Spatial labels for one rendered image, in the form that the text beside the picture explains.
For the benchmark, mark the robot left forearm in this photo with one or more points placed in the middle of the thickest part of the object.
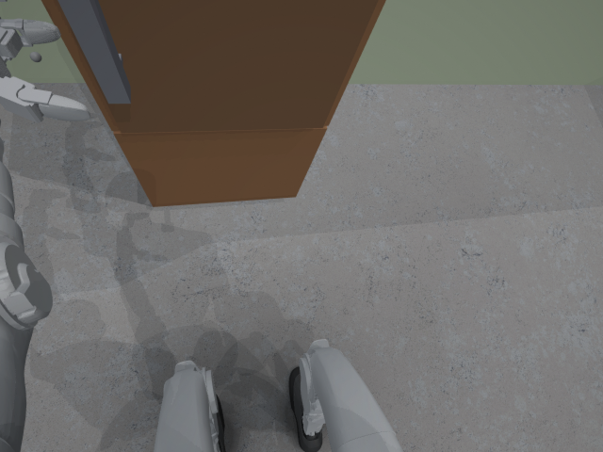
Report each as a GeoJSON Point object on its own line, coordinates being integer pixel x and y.
{"type": "Point", "coordinates": [10, 231]}

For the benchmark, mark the robot right thigh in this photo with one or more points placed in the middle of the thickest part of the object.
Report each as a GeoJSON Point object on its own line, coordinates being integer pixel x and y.
{"type": "Point", "coordinates": [354, 420]}

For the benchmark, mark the robot left thigh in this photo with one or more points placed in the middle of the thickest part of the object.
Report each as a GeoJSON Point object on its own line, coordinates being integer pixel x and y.
{"type": "Point", "coordinates": [189, 401]}

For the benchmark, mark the handle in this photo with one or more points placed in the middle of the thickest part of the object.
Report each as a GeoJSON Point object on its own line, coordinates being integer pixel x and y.
{"type": "Point", "coordinates": [90, 28]}

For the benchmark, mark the left robot hand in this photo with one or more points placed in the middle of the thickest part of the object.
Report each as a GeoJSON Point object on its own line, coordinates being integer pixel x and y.
{"type": "Point", "coordinates": [20, 97]}

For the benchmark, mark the robot thigh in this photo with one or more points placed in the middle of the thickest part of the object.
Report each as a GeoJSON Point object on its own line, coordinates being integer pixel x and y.
{"type": "Point", "coordinates": [354, 420]}
{"type": "Point", "coordinates": [189, 401]}

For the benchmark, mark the cupboard door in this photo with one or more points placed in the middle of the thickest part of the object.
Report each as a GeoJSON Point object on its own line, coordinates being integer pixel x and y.
{"type": "Point", "coordinates": [222, 65]}

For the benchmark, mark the robot left upper arm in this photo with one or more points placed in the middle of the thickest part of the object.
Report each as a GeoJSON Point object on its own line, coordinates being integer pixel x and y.
{"type": "Point", "coordinates": [25, 298]}

